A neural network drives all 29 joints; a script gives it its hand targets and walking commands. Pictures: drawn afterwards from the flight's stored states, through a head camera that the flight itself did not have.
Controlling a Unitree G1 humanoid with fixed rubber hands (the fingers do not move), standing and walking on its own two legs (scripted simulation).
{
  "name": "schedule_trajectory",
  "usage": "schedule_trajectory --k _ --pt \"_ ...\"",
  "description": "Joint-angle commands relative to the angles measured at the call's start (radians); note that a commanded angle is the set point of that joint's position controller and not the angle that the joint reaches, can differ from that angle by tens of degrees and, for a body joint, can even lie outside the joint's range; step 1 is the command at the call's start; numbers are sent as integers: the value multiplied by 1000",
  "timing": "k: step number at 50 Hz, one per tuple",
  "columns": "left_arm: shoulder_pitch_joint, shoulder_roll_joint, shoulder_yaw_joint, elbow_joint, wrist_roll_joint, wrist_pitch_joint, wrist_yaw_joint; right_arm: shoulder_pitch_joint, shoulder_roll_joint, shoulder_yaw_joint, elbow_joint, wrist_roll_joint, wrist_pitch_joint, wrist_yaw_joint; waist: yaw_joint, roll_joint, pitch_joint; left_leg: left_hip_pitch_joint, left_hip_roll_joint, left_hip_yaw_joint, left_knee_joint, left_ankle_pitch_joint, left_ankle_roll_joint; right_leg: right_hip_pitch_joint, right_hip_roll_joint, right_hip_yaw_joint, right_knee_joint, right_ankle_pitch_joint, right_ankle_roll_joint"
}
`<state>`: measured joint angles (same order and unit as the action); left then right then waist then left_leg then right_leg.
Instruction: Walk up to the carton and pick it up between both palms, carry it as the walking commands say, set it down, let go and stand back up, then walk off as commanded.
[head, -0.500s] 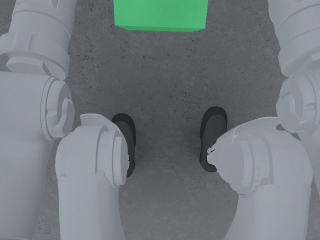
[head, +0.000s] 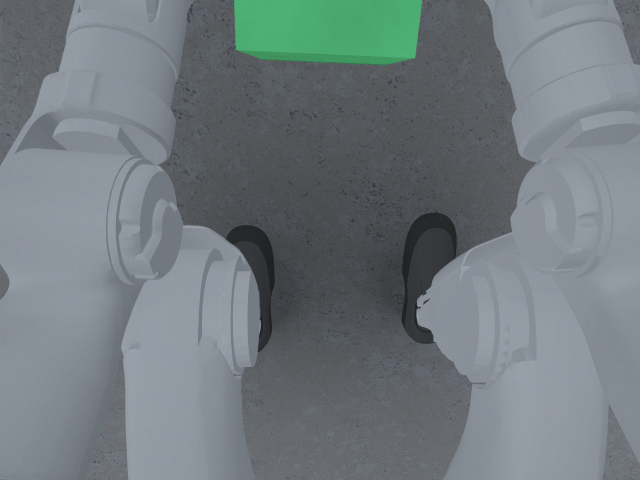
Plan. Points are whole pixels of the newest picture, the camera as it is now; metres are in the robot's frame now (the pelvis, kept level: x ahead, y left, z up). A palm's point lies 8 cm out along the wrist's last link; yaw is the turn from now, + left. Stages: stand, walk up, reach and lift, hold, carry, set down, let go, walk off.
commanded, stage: reach and lift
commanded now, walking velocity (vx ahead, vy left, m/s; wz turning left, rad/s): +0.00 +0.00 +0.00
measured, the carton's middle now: out of the picture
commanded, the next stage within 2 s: none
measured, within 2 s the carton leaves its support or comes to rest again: leaves its support in 0.82 s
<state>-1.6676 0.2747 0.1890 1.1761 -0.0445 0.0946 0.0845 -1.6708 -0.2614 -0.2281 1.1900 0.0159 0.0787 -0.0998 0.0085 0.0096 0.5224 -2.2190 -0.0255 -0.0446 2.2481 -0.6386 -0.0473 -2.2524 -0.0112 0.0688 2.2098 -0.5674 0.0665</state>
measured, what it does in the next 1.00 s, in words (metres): stands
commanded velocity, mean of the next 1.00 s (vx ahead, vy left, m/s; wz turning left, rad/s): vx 0.00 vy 0.00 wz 0.00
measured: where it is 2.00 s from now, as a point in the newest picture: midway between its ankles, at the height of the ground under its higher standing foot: (339, 302)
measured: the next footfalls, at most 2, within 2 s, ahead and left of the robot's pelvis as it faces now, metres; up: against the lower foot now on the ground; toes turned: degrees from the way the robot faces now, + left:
none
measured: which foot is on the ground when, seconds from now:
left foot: down 0.00-1.00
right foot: down 0.00-1.00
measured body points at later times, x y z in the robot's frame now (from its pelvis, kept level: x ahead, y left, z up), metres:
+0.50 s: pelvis +0.01 +0.00 -0.01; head +0.40 +0.00 +0.20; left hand +0.58 +0.13 -0.20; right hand +0.59 -0.13 -0.20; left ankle +0.10 +0.13 -0.33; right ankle +0.12 -0.14 -0.33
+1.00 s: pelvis +0.00 -0.01 +0.00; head +0.38 +0.00 +0.24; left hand +0.57 +0.12 -0.17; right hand +0.58 -0.13 -0.16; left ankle +0.10 +0.13 -0.33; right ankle +0.12 -0.15 -0.33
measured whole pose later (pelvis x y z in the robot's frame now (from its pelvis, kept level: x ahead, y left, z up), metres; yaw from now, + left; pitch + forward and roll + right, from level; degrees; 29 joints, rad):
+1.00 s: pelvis +0.00 -0.01 +0.00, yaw +1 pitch +34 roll +0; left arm -1.55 0.22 0.21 0.98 -0.03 0.25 0.12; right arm -1.57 -0.22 -0.27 1.00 0.04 0.24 -0.13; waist -0.01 -0.01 0.45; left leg -2.20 -0.05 -0.07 2.23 -0.63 -0.07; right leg -2.23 0.03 0.08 2.20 -0.57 0.08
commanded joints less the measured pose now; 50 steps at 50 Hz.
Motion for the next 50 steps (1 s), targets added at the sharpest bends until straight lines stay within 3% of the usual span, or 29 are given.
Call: schedule_trajectory --k 1,3,6,15,30,40,46,50 --pt "-358 -544 -112 -109 17 20 -165 -364 524 103 -111 -24 19 159 -29 -12 -1009 519 -93 98 -178 347 -4 613 123 -138 -104 307 -38" --pt "-372 -701 -134 -121 30 41 -221 -353 696 120 -131 -32 45 216 -33 -5 -953 480 -99 104 -171 325 0 598 132 -139 -99 286 -46" --pt "-338 -802 -142 -142 47 65 -266 -305 795 116 -148 -29 68 261 -24 13 -922 441 -101 109 -161 319 8 569 136 -139 -90 281 -53" --pt "-264 -924 -175 -166 19 90 -318 -265 888 152 -163 18 86 306 -29 13 -932 411 -99 104 -139 360 20 531 132 -140 -70 316 -59" --pt "-309 -965 -232 -201 -52 87 -307 -312 914 216 -168 80 85 300 -35 9 -972 409 -99 102 -139 391 30 544 129 -141 -57 346 -71" --pt "-470 -1014 -323 -370 -135 85 -259 -463 993 286 -325 151 88 270 -28 3 -1373 599 -103 114 -150 521 22 705 131 -173 -63 472 -63" --pt "-523 -1001 -297 -395 -98 104 -238 -520 1021 279 -365 138 121 261 -5 0 -1446 620 -107 140 -188 439 25 717 138 -176 -116 397 -50" --pt "-545 -1005 -276 -397 -73 127 -244 -535 1028 260 -367 100 149 255 -7 -6 -1452 604 -111 151 -215 364 28 728 140 -170 -154 332 -48"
